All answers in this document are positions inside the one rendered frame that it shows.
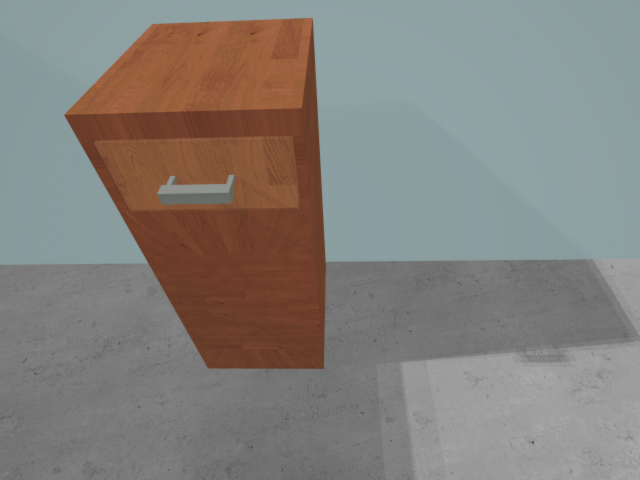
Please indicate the drawer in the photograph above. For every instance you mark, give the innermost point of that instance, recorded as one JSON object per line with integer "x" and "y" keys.
{"x": 264, "y": 169}

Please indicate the cabinet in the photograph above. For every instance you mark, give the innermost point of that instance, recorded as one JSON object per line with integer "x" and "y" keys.
{"x": 248, "y": 284}

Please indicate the handle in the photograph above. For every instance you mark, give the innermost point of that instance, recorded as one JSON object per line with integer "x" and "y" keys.
{"x": 196, "y": 194}

